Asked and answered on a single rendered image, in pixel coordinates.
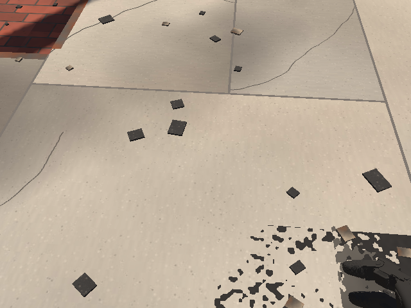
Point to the robot right hand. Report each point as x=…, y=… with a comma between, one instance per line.
x=385, y=274

